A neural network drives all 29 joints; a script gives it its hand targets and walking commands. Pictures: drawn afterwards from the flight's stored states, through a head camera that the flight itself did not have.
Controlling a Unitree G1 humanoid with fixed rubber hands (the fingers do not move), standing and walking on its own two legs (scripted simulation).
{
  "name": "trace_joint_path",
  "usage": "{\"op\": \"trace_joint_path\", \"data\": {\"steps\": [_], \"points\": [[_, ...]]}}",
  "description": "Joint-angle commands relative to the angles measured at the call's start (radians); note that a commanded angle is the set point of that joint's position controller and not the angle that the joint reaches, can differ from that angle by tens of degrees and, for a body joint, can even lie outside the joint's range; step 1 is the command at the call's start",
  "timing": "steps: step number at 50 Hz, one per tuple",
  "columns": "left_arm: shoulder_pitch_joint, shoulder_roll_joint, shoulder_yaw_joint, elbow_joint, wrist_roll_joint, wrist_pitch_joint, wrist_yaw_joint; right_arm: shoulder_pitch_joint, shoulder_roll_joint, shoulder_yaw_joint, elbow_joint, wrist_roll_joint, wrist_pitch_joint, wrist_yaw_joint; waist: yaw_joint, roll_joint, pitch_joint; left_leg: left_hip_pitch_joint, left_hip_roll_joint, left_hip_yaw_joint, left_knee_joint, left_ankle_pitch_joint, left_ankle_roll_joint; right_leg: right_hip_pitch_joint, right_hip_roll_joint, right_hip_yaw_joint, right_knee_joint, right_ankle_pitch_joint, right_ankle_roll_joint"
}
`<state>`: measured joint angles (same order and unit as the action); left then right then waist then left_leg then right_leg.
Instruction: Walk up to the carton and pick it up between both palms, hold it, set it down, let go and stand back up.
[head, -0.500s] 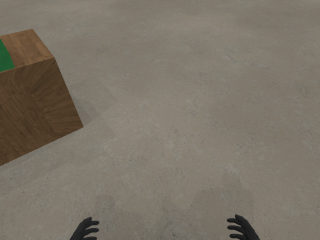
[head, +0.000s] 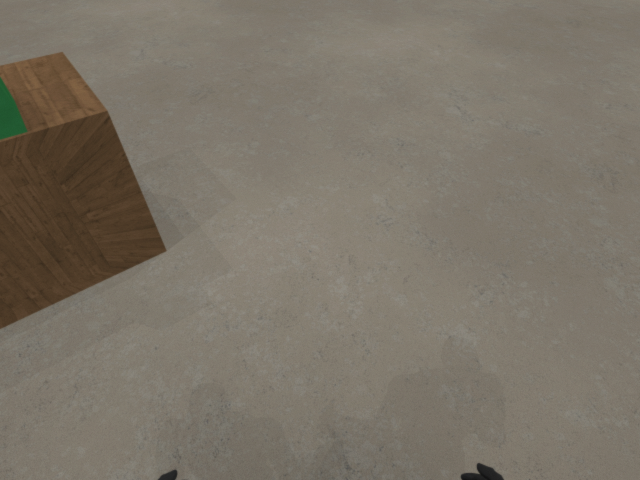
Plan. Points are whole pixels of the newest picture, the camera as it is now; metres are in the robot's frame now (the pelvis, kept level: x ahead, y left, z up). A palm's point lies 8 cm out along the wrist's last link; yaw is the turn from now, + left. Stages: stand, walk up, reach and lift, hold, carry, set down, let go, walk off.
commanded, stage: stand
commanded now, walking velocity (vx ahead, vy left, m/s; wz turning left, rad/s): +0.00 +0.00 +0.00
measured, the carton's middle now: out of the picture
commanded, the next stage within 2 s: walk up in 1.42 s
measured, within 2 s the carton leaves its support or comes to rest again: neither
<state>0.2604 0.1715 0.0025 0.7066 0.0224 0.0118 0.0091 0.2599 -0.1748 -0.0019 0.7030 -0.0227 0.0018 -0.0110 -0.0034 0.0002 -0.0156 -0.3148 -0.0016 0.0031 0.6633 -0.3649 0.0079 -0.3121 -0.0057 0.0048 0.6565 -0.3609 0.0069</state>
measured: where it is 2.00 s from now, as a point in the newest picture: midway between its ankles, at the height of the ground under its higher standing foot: outside the picture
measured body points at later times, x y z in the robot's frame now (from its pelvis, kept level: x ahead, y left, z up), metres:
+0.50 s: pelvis +0.01 +0.00 +0.01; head +0.02 +0.01 +0.46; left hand +0.08 +0.24 -0.13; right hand +0.09 -0.23 -0.13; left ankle -0.01 +0.11 -0.72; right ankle -0.01 -0.12 -0.72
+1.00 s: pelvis +0.02 +0.01 +0.02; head +0.02 +0.01 +0.47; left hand +0.01 +0.23 -0.15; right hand +0.02 -0.21 -0.14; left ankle -0.01 +0.11 -0.72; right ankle -0.01 -0.13 -0.72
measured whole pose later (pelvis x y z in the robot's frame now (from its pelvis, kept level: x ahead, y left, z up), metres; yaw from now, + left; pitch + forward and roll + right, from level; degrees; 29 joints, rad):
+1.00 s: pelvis +0.02 +0.01 +0.02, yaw +0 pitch -2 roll +0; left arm 0.30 0.14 0.00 1.10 0.01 0.00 0.05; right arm 0.29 -0.14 -0.01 1.10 -0.01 -0.01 -0.04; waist 0.00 0.00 0.04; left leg -0.14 -0.02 0.01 0.47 -0.30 0.02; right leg -0.14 -0.02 0.01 0.47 -0.30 0.02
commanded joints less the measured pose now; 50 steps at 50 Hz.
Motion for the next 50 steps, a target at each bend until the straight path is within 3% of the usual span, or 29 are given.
{"op": "trace_joint_path", "data": {"steps": [1, 10, 17, 39, 50], "points": [[-0.009, 0.088, 0.023, -0.068, 0.0, -0.019, 0.005, -0.012, -0.089, -0.026, -0.067, 0.0, -0.016, -0.005, -0.001, 0.012, -0.028, 0.008, 0.049, -0.059, -0.122, 0.231, 0.032, 0.016, -0.035, 0.048, -0.111, 0.2, -0.036], [0.013, 0.097, 0.029, -0.022, -0.002, -0.019, 0.01, 0.007, -0.089, -0.031, -0.018, 0.003, -0.015, -0.011, 0.0, -0.008, -0.003, 0.019, 0.056, -0.067, -0.134, 0.255, 0.039, 0.026, -0.037, 0.048, -0.122, 0.223, -0.036], [0.025, 0.094, 0.031, 0.027, -0.005, -0.018, 0.018, 0.011, -0.092, -0.034, 0.032, 0.004, -0.019, -0.015, 0.003, 0.008, 0.0, 0.048, 0.06, -0.071, -0.15, 0.299, 0.044, 0.044, -0.042, 0.05, -0.134, 0.241, -0.037], [0.089, 0.079, 0.026, 0.289, -0.012, -0.018, 0.037, 0.061, -0.073, -0.034, 0.288, 0.013, -0.019, -0.029, 0.003, 0.0, 0.053, 0.145, 0.074, -0.075, -0.241, 0.381, 0.052, 0.133, -0.063, 0.055, -0.228, 0.314, -0.031], [0.104, 0.049, 0.009, 0.403, -0.013, -0.015, 0.04, 0.085, -0.047, -0.021, 0.392, 0.016, -0.019, -0.031, 0.001, -0.008, 0.096, 0.159, 0.074, -0.072, -0.276, 0.363, 0.047, 0.142, -0.07, 0.052, -0.26, 0.297, -0.024]]}}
